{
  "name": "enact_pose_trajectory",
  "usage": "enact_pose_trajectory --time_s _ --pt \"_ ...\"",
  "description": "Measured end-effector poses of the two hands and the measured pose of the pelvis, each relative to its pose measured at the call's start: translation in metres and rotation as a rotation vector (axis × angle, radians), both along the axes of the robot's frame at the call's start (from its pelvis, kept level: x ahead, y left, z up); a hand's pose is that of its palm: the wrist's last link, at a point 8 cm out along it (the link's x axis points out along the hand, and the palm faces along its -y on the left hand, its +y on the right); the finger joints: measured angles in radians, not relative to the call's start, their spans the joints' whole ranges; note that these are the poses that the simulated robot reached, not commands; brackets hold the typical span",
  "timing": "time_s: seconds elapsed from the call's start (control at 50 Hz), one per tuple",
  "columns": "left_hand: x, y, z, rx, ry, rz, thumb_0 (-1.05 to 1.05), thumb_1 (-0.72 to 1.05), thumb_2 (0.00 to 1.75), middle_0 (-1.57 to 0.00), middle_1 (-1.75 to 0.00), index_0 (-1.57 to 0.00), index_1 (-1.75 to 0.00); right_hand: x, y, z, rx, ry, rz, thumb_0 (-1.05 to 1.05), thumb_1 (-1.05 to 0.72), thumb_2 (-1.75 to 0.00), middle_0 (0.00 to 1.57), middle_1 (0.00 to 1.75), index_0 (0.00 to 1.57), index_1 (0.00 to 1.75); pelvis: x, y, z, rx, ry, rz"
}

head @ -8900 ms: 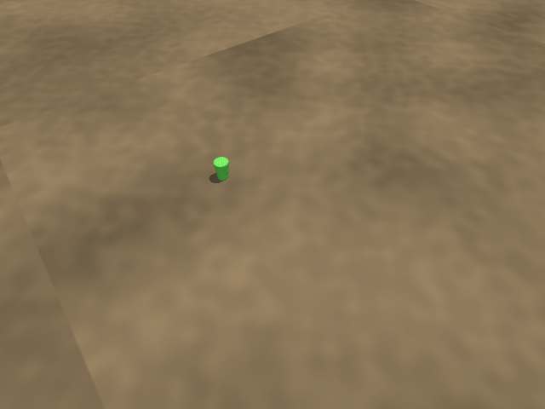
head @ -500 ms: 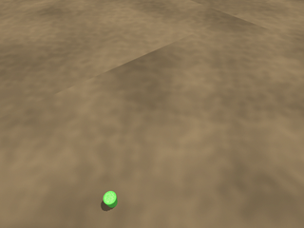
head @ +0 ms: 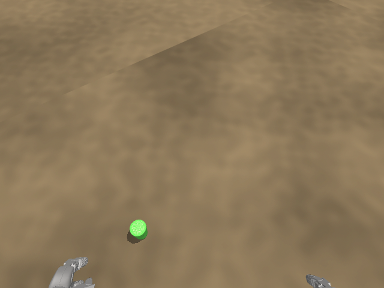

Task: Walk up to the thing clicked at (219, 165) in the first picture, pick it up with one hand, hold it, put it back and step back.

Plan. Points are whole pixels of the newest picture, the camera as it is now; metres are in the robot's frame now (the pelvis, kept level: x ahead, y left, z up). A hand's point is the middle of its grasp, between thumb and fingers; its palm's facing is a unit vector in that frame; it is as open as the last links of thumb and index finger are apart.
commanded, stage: rise first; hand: left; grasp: from above
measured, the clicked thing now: (139, 230) +0.42 +0.26 -0.72
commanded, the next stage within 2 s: none
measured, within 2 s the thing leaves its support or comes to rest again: neither
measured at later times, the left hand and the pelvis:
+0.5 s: hand out of the picture +0.14 +0.27 -0.22, palm faces -0.19 -0.87 -0.46, open 13.9 cm; pelvis -0.01 +0.03 -0.08, yaw -1 degrees
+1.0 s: hand (106, 264) +0.23 +0.30 -0.41, palm faces -0.43 -0.47 -0.77, open 14.0 cm; pelvis -0.06 +0.01 -0.26, yaw +0 degrees
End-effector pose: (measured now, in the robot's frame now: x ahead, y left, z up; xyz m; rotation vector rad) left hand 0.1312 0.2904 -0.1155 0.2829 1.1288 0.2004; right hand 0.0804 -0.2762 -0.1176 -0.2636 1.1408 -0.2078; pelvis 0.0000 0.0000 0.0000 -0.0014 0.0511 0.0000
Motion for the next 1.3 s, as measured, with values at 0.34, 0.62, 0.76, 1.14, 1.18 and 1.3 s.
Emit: enact_pose_trajectory --time_s 0.34,0.62,0.76,1.14,1.18,1.3 --pt "0.010 0.016 -0.042 0.094 0.042 -0.141 0.00 -0.34 0.97 -0.09 -1.04 -0.10 -1.02 0.030 0.038 -0.025 0.037 -0.174 0.019 0.01 -0.91 -0.90 0.20 0.30 0.20 0.30 -0.003 0.020 -0.045 -0.017 0.165 -0.007" --pt "0.001 0.021 -0.077 0.197 0.018 -0.262 -0.01 -0.55 0.99 -0.09 -1.06 -0.09 -1.06 0.073 0.059 -0.061 0.040 -0.305 0.105 0.01 -0.91 -0.90 0.20 0.30 0.20 0.30 -0.010 0.025 -0.094 -0.035 0.273 0.003" --pt "0.027 0.035 -0.136 0.306 0.013 -0.410 -0.01 -0.55 0.99 -0.09 -1.04 -0.09 -1.04 0.078 0.049 -0.111 0.021 -0.342 0.173 0.01 -0.91 -0.90 0.20 0.30 0.20 0.30 -0.027 0.020 -0.148 -0.030 0.387 0.008" --pt "0.131 0.031 -0.279 0.628 -0.161 -0.809 -0.01 -0.52 0.99 -0.08 -1.07 -0.09 -1.06 -0.020 0.015 -0.321 0.027 -0.037 0.106 0.01 -0.89 -0.89 0.20 0.30 0.20 0.30 -0.084 0.009 -0.313 -0.031 0.541 0.002" --pt "0.137 0.032 -0.290 0.638 -0.168 -0.843 -0.01 -0.51 0.99 -0.08 -1.07 -0.09 -1.06 -0.036 0.015 -0.333 0.025 -0.001 0.093 0.01 -0.89 -0.89 0.20 0.30 0.20 0.30 -0.089 0.009 -0.325 -0.034 0.539 -0.001" --pt "0.153 0.031 -0.319 0.660 -0.204 -0.954 0.00 -0.52 1.01 -0.08 -1.06 -0.09 -1.06 -0.075 0.014 -0.354 0.000 0.083 0.057 0.01 -0.90 -0.90 0.20 0.30 0.20 0.30 -0.098 0.014 -0.352 -0.053 0.532 -0.009"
